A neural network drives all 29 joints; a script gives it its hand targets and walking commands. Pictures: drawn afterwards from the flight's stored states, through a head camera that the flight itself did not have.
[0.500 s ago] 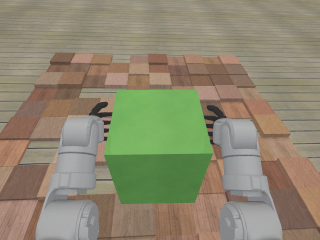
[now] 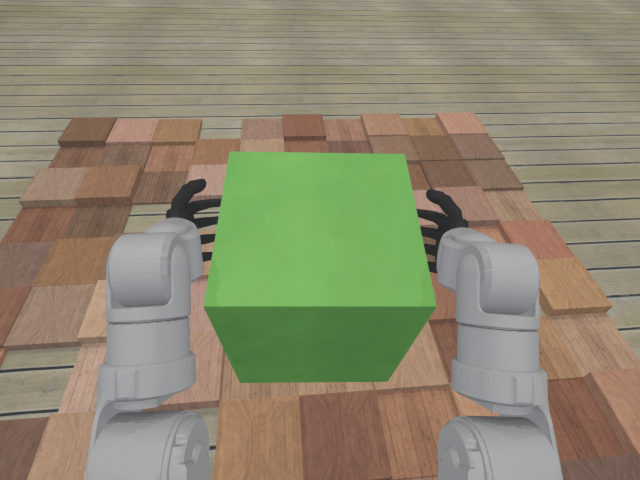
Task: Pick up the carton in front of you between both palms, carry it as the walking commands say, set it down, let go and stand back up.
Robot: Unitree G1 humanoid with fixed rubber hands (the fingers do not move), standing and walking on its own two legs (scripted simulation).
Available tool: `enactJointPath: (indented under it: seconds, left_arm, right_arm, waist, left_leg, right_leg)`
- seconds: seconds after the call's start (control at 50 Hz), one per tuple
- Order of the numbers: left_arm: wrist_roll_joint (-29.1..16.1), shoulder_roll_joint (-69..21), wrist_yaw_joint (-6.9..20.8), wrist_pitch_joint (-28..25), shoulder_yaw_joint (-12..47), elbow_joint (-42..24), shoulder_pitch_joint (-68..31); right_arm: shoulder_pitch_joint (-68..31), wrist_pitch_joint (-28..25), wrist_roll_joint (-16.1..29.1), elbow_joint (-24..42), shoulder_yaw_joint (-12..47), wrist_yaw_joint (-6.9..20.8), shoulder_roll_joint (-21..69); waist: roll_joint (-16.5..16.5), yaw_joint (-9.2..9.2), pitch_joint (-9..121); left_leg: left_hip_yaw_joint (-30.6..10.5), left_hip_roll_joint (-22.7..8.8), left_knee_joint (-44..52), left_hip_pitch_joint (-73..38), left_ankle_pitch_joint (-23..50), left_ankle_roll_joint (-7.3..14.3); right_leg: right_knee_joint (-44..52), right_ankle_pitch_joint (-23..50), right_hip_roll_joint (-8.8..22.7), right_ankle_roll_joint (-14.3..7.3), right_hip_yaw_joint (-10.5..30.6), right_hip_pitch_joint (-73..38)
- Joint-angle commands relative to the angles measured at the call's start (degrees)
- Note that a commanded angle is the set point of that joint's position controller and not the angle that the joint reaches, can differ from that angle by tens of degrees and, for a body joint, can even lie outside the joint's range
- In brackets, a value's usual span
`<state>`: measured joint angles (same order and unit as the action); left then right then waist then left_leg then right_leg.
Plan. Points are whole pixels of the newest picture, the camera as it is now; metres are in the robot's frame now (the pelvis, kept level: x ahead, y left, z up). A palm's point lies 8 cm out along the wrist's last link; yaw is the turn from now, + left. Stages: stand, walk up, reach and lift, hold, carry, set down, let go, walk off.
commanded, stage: carry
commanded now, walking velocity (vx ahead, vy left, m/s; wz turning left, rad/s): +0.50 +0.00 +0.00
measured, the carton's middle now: (315, 277) +0.37 -0.01 +0.07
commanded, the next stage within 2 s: none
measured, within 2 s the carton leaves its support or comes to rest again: neither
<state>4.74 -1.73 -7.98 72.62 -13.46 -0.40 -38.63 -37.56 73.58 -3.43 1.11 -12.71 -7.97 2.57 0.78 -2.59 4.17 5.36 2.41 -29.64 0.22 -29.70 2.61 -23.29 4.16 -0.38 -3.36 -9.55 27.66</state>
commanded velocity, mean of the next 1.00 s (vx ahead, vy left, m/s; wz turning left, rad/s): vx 0.50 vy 0.00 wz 0.00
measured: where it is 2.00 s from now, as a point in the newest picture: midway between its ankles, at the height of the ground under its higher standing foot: (292, 214)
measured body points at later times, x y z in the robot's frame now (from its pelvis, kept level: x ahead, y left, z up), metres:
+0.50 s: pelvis +0.34 +0.01 -0.01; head +0.31 +0.01 +0.44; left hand +0.65 +0.16 +0.11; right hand +0.64 -0.14 +0.11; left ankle +0.50 +0.09 -0.71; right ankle +0.13 -0.06 -0.72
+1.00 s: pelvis +0.62 +0.00 +0.02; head +0.62 +0.00 +0.47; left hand +1.01 +0.14 +0.16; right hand +0.99 -0.16 +0.15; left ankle +0.51 +0.09 -0.69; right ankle +0.70 -0.10 -0.71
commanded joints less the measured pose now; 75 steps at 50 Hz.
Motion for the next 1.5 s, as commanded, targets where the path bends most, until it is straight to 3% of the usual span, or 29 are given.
enactJointPath:
  seconds: [0.0,0.02,0.04,0.08,0.12,0.28,0.38,0.42,0.46,0.48,0.5,0.52,0.58,0.68,0.82,0.92,0.96,0.98,1.0,1.04,1.06,1.14,1.22,1.26,1.28,1.3,1.32,1.38,1.48]
  left_arm:
    - [-22.3,-56.9,13.8,1.9,34.4,-3.7,-31.3]
    - [-20.7,-55.0,13.9,2.4,33.4,-2.7,-28.7]
    - [-20.9,-56.7,14.4,2.7,33.5,-3.2,-24.7]
    - [-22.7,-60.0,15.2,2.9,35.8,-10.2,-27.2]
    - [-24.7,-61.8,15.8,2.8,38.3,-16.4,-29.0]
    - [-24.6,-57.5,18.7,1.6,44.6,-18.8,-13.2]
    - [-24.5,-53.4,19.0,0.7,45.4,-15.5,-12.5]
    - [-24.7,-52.2,18.7,0.3,45.2,-12.9,-14.5]
    - [-24.9,-51.4,18.1,-0.1,44.7,-10.3,-17.7]
    - [-24.7,-51.2,17.8,-0.4,44.0,-8.7,-19.9]
    - [-24.9,-52.7,17.3,-0.6,43.7,-8.7,-23.3]
    - [-24.4,-51.8,16.9,-1.1,42.5,-7.4,-25.0]
    - [-24.4,-54.6,15.3,-2.8,39.4,-3.1,-32.1]
    - [-23.7,-56.3,13.0,-4.6,34.4,5.2,-39.6]
    - [-24.9,-60.9,13.2,-5.0,29.7,14.7,-46.5]
    - [-25.2,-62.4,13.6,-3.6,27.0,15.5,-47.3]
    - [-24.3,-62.5,13.9,-3.2,26.2,15.9,-45.8]
    - [-22.9,-61.7,13.9,-3.4,25.7,17.2,-43.7]
    - [-21.8,-60.9,13.9,-3.5,24.9,18.6,-39.6]
    - [-22.5,-62.3,14.0,-3.4,25.6,15.5,-39.6]
    - [-23.7,-63.4,14.0,-3.7,27.1,11.6,-41.8]
    - [-29.6,-66.6,13.6,-4.3,34.1,-2.1,-52.5]
    - [-30.5,-66.0,13.6,-3.8,38.0,-5.9,-48.5]
    - [-29.1,-65.1,14.1,-3.4,38.9,-5.8,-43.0]
    - [-27.6,-63.9,14.2,-3.5,38.8,-6.0,-40.9]
    - [-26.5,-63.6,14.6,-3.1,39.0,-6.2,-39.1]
    - [-26.2,-62.4,15.0,-2.4,39.1,-5.5,-38.6]
    - [-24.5,-61.4,15.0,-2.4,39.1,-4.4,-37.1]
    - [-23.3,-59.5,13.1,-2.9,39.4,-6.3,-37.6]
  right_arm:
    - [-37.0,0.4,24.7,7.3,37.4,15.3,57.7]
    - [-36.2,1.6,24.5,7.6,37.0,15.1,58.8]
    - [-34.0,2.0,23.2,8.6,36.5,14.9,58.0]
    - [-33.3,1.7,21.7,12.3,37.0,14.5,59.3]
    - [-30.2,1.0,20.1,16.0,37.6,13.8,59.6]
    - [-13.5,-1.1,16.2,17.7,44.7,13.4,57.7]
    - [-13.9,-1.2,18.2,15.0,46.2,14.2,55.2]
    - [-16.5,-1.3,19.5,13.8,46.3,14.2,53.5]
    - [-19.5,-1.5,20.9,11.4,45.5,14.2,52.0]
    - [-21.5,-1.7,21.6,10.4,44.9,14.3,51.5]
    - [-24.3,-2.6,21.6,9.1,43.6,14.5,49.9]
    - [-24.7,-3.3,23.5,6.0,43.4,14.6,52.5]
    - [-37.7,-5.1,28.1,6.1,43.0,15.2,56.7]
    - [-46.6,-6.9,30.3,-2.5,38.1,15.1,59.9]
    - [-50.3,-7.2,26.2,-11.4,29.4,13.8,60.1]
    - [-50.0,-6.0,24.6,-11.8,27.4,13.0,61.1]
    - [-48.4,-5.5,24.6,-12.1,27.7,13.1,62.6]
    - [-49.7,-5.0,25.2,-11.6,28.1,13.4,63.4]
    - [-50.2,-4.4,25.5,-11.4,28.6,13.7,64.6]
    - [-49.0,-4.1,24.8,-11.5,28.6,13.5,65.7]
    - [-49.1,-4.2,24.9,-9.8,28.8,13.4,65.8]
    - [-50.5,-4.8,24.9,-2.2,31.6,11.8,65.4]
    - [-45.3,-4.9,22.7,2.6,34.1,10.4,62.5]
    - [-39.6,-4.8,21.8,2.4,35.4,10.7,61.9]
    - [-37.0,-4.6,22.2,2.8,36.4,11.5,61.9]
    - [-36.1,-4.9,21.7,2.8,37.4,12.1,61.6]
    - [-35.1,-4.9,21.5,2.0,37.9,12.6,60.7]
    - [-38.8,-4.4,25.0,5.5,41.4,14.2,63.4]
    - [-45.1,-4.0,29.8,10.4,43.1,15.4,62.6]
  waist:
    - [5.6,3.58,29.0]
    - [16.2,4.66,33.0]
    - [13.4,5.6,32.1]
    - [3.9,4.58,26.2]
    - [2.0,4.36,24.8]
    - [5.9,5.23,17.5]
    - [7.1,5.49,9.7]
    - [10.0,2.68,11.8]
    - [11.1,-0.91,17.0]
    - [7.5,-3.41,20.3]
    - [-9.6,-3.24,28.9]
    - [-17.6,-2.85,30.0]
    - [-3.1,-0.88,20.9]
    - [-6.1,0.67,20.3]
    - [-6.7,-1.78,20.7]
    - [-7.5,-1.93,18.7]
    - [-1.4,0.77,21.4]
    - [6.1,4.68,25.2]
    - [17.3,7.02,26.7]
    - [8.1,8.47,27.9]
    - [4.0,8.09,28.1]
    - [5.0,6.07,25.8]
    - [8.0,2.48,24.7]
    - [3.1,-2.23,28.6]
    - [1.4,-4.23,30.2]
    - [-11.2,-3.62,31.2]
    - [-18.8,-2.26,31.7]
    - [-3.4,-2.0,26.2]
    - [-7.3,-2.0,22.7]
  left_leg:
    - [-0.5,-5.5,-28.0,17.0,16.6,-1.3]
    - [-3.1,1.5,-46.3,34.4,-2.1,-2.8]
    - [-5.2,-0.7,-52.3,41.8,0.0,-1.8]
    - [-5.8,-4.3,-49.8,43.2,5.4,-1.3]
    - [-5.3,-6.4,-47.4,41.3,8.1,-1.6]
    - [2.6,-7.2,-36.2,50.5,11.7,-2.6]
    - [8.4,-3.2,-11.5,38.4,23.7,-0.7]
    - [9.1,-0.8,-9.9,27.7,26.7,1.5]
    - [8.8,0.7,-2.6,13.7,32.0,2.0]
    - [6.9,-0.2,1.4,2.5,29.0,1.3]
    - [-22.2,-18.6,2.9,-16.6,18.6,11.6]
    - [-39.2,-21.9,12.1,-13.0,14.9,14.0]
    - [-26.3,-19.2,10.4,2.1,9.2,10.9]
    - [-12.6,-16.2,13.1,10.6,11.0,9.6]
    - [-10.0,-15.8,8.5,-1.8,23.0,10.5]
    - [-6.7,-14.1,2.7,-4.3,32.7,6.9]
    - [-0.1,-9.1,-9.7,6.2,36.7,3.0]
    - [0.8,-6.1,-18.9,23.0,32.3,-0.7]
    - [1.2,-1.1,-31.4,43.7,3.4,-4.4]
    - [-5.1,-3.2,-38.4,55.8,-2.7,-2.8]
    - [-7.4,-5.3,-34.9,54.6,-1.2,-1.5]
    - [-4.5,-4.9,-24.4,45.2,2.1,-1.9]
    - [5.4,-0.4,-5.0,22.1,14.9,-2.6]
    - [10.2,2.5,-0.8,0.3,23.7,-1.3]
    - [5.6,-1.2,0.0,-10.5,20.8,-0.7]
    - [-17.1,-13.6,3.5,-20.2,21.5,4.4]
    - [-36.2,-22.4,5.5,-24.3,39.8,12.7]
    - [-26.2,-21.6,2.1,-20.3,47.7,12.1]
    - [-15.3,-17.9,5.0,-13.5,50.7,9.2]
  right_leg:
    - [-6.5,22.5,15.9,-0.9,16.4,-44.4]
    - [-3.7,17.0,25.1,-12.4,35.9,-57.8]
    - [1.1,5.4,24.4,-14.5,39.1,-55.3]
    - [3.4,6.0,19.7,-10.0,29.0,-45.4]
    - [4.6,2.6,17.9,-7.4,24.0,-38.5]
    - [5.4,13.7,13.4,-6.3,12.2,-35.8]
    - [9.3,21.6,10.4,-5.1,6.7,-29.0]
    - [3.2,37.5,11.0,-3.7,3.4,-28.2]
    - [-11.2,38.4,9.7,-0.9,0.9,-28.3]
    - [-24.2,27.9,7.3,0.5,-0.1,-22.7]
    - [-48.5,4.4,0.6,3.8,2.4,-0.9]
    - [-59.7,-28.5,-5.5,1.8,8.7,6.1]
    - [-58.0,-25.8,3.3,-0.7,12.6,11.1]
    - [-35.7,-21.8,3.3,0.8,7.6,6.6]
    - [-17.8,-8.4,3.4,2.0,5.5,12.7]
    - [-2.2,-3.5,1.2,1.5,4.4,4.9]
    - [4.2,3.0,-0.4,0.5,-0.2,-16.4]
    - [-1.2,10.2,5.9,-4.0,8.9,-37.8]
    - [-3.1,23.5,17.2,-10.3,25.0,-53.8]
    - [-4.5,12.2,20.8,-12.7,30.2,-58.6]
    - [-3.5,3.6,20.5,-10.9,30.8,-54.0]
    - [2.7,-15.2,16.2,-9.0,23.6,-41.3]
    - [1.3,-5.5,11.1,-3.4,11.4,-28.2]
    - [-12.7,10.6,8.7,-0.1,3.8,-20.0]
    - [-24.5,5.6,7.4,1.1,3.8,-11.2]
    - [-37.8,-22.6,0.9,3.0,4.2,5.2]
    - [-51.1,-33.8,-4.1,3.4,7.0,15.3]
    - [-50.8,-32.3,2.8,1.8,11.4,23.0]
    - [-28.0,-26.0,1.8,2.4,6.6,16.6]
